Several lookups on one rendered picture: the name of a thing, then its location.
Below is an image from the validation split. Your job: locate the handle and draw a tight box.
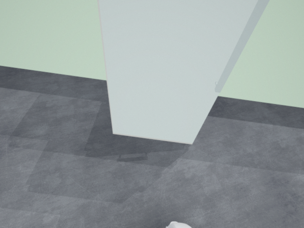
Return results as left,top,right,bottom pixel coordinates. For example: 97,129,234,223
215,0,270,93

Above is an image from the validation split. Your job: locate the fridge door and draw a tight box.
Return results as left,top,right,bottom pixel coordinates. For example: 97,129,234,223
99,0,258,143

